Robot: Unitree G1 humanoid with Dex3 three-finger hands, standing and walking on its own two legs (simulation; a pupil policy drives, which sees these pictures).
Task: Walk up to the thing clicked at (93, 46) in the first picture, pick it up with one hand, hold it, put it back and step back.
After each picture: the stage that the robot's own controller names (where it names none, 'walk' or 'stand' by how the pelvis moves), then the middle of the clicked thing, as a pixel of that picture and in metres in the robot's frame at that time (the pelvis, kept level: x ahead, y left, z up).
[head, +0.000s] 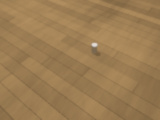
stand; (94, 48) +1.35 -0.12 -0.72
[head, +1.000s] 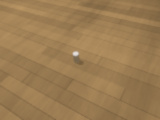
walk; (76, 57) +1.22 +0.18 -0.70
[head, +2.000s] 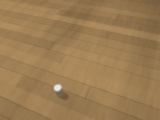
walk; (58, 90) +0.74 +0.30 -0.71
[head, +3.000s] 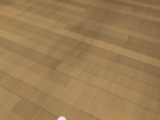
walk; out of the picture +0.49 +0.19 -0.70
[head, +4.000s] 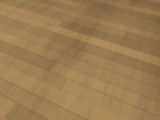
stand; out of the picture +0.40 +0.20 -0.72
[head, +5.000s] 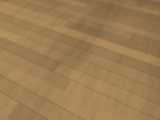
stand; out of the picture +0.39 +0.20 -0.71
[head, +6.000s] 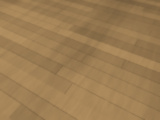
stand; out of the picture +0.38 +0.22 -0.72
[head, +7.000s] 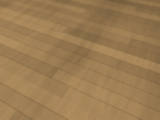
stand; out of the picture +0.35 +0.22 -0.72
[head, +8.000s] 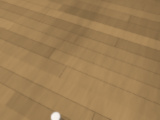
stand; (56, 118) +0.39 +0.24 -0.71
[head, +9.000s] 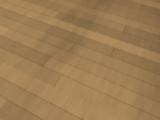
walk; out of the picture +0.34 +0.24 -0.70
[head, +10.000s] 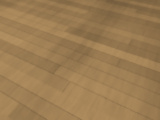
stand; out of the picture +0.43 +0.21 -0.72
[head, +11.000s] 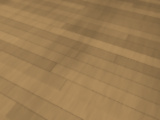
stand; out of the picture +0.42 +0.23 -0.73
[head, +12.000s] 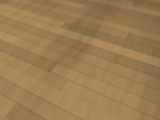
stand; out of the picture +0.40 +0.24 -0.73
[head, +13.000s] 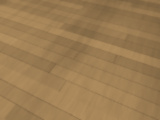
stand; out of the picture +0.40 +0.24 -0.73
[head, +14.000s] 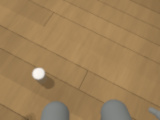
go down; (40, 76) +0.46 +0.23 -0.47
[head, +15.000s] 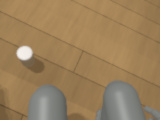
go down; (26, 57) +0.49 +0.24 -0.31
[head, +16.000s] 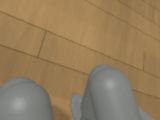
close in; out of the picture +0.48 +0.28 -0.24
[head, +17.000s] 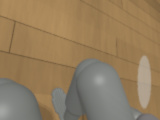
close; out of the picture +0.46 +0.31 -0.23
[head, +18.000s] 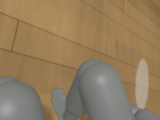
lift; out of the picture +0.44 +0.28 -0.24
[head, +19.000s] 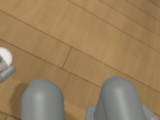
lift; (0, 63) +0.37 +0.28 -0.12
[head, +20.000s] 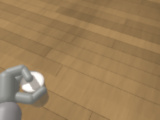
hold; (36, 90) +0.32 +0.17 +0.03
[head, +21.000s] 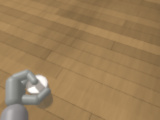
hold; (40, 92) +0.33 +0.17 -0.01
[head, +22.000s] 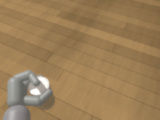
crouch; (42, 94) +0.32 +0.16 -0.01
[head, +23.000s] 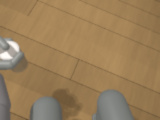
crouch; (14, 58) +0.44 +0.22 -0.11
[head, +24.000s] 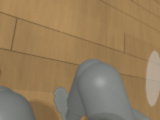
lower; out of the picture +0.40 +0.20 -0.26
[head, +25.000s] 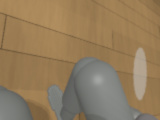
lower; out of the picture +0.40 +0.19 -0.26
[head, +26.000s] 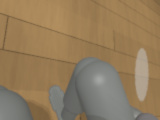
lower; out of the picture +0.40 +0.19 -0.26
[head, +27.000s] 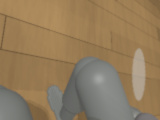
lower; out of the picture +0.41 +0.19 -0.26
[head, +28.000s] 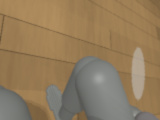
loosen; out of the picture +0.41 +0.19 -0.26
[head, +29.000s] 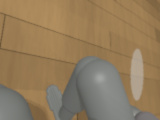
open; out of the picture +0.41 +0.19 -0.26
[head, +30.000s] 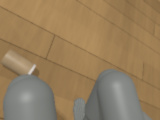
stand; (18, 64) +0.41 +0.16 -0.28
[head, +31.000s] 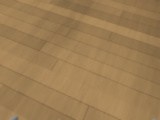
stand; out of the picture +0.34 +0.12 -0.64
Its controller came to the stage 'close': yes
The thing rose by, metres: 0.70
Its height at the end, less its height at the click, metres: -0.02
